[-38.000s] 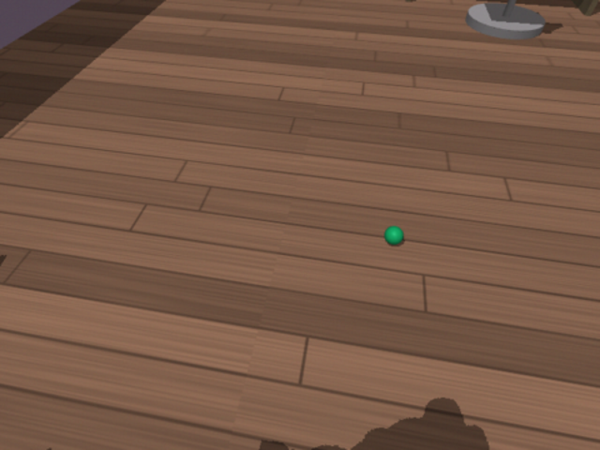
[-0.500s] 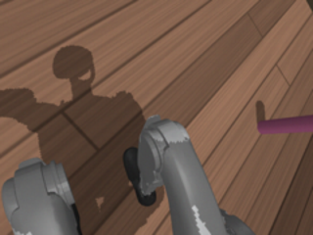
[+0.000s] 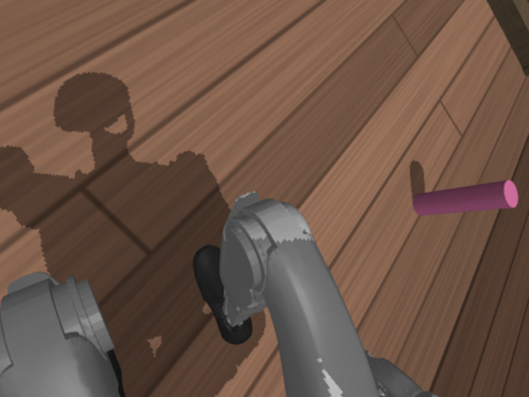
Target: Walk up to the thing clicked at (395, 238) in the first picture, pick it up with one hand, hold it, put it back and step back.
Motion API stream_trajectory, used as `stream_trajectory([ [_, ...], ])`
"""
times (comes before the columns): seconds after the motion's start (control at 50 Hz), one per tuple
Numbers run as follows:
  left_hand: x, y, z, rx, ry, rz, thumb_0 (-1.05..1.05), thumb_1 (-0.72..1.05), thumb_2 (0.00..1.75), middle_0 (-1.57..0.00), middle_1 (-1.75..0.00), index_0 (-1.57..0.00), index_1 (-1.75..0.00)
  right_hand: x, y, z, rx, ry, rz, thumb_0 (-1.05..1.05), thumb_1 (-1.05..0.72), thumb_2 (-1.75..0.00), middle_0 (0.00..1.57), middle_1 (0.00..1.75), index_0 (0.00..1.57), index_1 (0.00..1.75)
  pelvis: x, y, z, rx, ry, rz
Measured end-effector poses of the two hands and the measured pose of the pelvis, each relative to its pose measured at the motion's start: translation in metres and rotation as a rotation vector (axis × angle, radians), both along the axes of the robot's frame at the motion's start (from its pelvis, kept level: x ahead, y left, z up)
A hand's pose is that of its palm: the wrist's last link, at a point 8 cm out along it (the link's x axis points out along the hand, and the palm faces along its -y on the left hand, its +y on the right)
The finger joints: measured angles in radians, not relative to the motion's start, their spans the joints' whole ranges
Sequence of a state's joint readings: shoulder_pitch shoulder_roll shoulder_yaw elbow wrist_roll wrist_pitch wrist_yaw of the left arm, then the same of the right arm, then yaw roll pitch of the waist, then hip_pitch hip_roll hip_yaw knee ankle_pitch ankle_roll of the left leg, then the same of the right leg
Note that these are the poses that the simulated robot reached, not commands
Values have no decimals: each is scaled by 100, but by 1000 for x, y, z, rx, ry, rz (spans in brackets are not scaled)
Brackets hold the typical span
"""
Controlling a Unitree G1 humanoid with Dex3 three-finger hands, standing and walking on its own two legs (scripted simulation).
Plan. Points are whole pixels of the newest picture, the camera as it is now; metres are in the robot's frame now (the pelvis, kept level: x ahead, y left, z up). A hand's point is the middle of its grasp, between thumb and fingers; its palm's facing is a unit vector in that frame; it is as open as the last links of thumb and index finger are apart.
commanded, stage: rest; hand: left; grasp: from above
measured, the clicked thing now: out of the picture +0.48 +0.29 -0.26
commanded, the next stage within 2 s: open in 0.66 s
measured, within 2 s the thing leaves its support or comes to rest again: rests again in 0.40 s
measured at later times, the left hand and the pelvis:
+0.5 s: hand out of the picture +0.48 +0.28 -0.25, palm faces -0.45 -0.11 -0.89, open 9.7 cm; pelvis +0.00 +0.00 +0.00, yaw -1 degrees
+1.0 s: hand out of the picture +0.47 +0.28 -0.25, palm faces -0.46 -0.12 -0.88, open 9.9 cm; pelvis -0.01 +0.00 +0.00, yaw -2 degrees
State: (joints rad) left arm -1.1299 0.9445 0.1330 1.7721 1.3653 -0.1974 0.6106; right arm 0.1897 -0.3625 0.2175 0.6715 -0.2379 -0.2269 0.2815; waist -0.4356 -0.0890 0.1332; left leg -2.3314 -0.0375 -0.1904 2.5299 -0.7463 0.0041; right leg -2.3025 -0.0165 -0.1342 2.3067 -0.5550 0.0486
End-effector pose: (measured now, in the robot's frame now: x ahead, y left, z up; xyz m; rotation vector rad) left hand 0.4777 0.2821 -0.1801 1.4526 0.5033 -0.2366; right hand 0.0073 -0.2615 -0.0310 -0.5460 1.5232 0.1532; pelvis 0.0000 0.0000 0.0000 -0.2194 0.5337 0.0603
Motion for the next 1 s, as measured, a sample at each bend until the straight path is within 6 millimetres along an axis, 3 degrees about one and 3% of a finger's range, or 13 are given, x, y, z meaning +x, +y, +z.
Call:
stream_trajectory([
  [0.8, 3, 0, -11, 9, 10, 13, 0, -2, 48, -63, -68, -73, -66, -3, 10, 11, 14, -6, 46, 0, -92, -90, 20, 30, 20, 30, -5, 2, 3, -25, -26, -12],
  [1.0, 1, 0, -12, 2, 13, -2, 0, -2, 63, -54, -73, -63, -75, -4, 12, 14, 12, -9, 58, 0, -91, -90, 21, 30, 20, 30, -7, 3, 4, -27, -34, -12],
])
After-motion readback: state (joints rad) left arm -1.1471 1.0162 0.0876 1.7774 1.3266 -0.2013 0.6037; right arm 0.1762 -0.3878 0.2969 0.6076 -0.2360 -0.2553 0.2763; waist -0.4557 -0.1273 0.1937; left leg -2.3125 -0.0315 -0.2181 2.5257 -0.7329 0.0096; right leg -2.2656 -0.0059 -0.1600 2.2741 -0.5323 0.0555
